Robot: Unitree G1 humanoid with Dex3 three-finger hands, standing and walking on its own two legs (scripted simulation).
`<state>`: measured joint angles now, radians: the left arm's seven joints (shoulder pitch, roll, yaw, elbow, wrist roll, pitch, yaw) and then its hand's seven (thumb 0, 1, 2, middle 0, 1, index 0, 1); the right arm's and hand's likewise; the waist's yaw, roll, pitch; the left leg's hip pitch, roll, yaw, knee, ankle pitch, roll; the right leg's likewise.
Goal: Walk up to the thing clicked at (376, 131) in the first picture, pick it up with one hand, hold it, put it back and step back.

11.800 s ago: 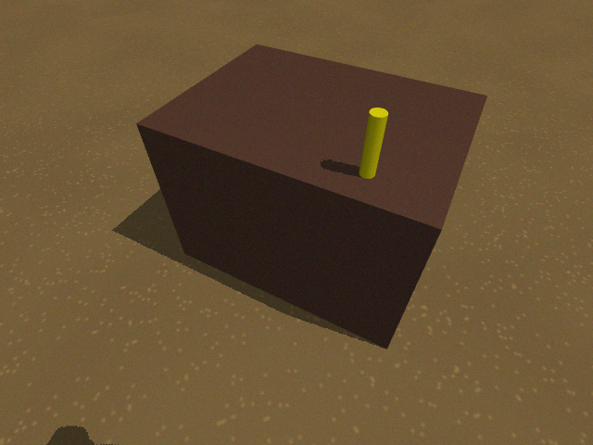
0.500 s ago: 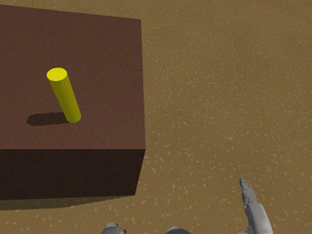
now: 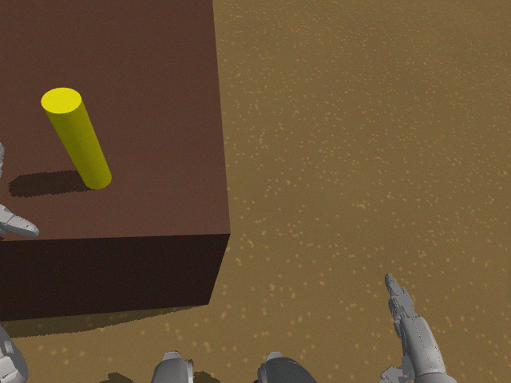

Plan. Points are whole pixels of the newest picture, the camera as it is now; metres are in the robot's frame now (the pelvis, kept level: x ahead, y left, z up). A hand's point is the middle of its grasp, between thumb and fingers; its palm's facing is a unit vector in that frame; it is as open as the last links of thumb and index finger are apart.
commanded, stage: close in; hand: left
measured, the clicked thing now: (82, 146) +0.48 +0.22 +0.04
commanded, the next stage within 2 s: rest palm in 0.50 s
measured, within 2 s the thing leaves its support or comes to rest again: leaves its support in 2.00 s
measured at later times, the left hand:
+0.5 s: hand (74, 172) +0.45 +0.23 +0.01, palm faces +0.19 -0.98 +0.03, open 17.5 cm
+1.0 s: hand (100, 170) +0.46 +0.20 +0.01, palm faces +0.18 -0.98 +0.01, open 17.6 cm
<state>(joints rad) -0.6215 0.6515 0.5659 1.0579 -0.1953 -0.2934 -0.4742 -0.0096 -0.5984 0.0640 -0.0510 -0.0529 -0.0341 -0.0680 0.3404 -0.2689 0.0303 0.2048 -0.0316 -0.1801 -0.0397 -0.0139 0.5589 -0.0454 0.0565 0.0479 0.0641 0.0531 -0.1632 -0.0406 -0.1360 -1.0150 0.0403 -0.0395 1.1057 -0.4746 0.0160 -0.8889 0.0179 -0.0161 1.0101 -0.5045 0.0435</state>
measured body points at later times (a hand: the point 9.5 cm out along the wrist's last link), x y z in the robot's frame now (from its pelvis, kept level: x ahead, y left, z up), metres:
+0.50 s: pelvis -0.01 -0.01 -0.02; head +0.11 +0.03 +0.41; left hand +0.44 +0.29 +0.01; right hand +0.15 -0.26 -0.03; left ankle +0.02 +0.10 -0.66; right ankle -0.02 -0.16 -0.66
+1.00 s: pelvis -0.01 -0.01 -0.02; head +0.11 +0.03 +0.41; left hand +0.45 +0.25 +0.01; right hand +0.14 -0.27 -0.03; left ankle +0.02 +0.10 -0.66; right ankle -0.02 -0.16 -0.66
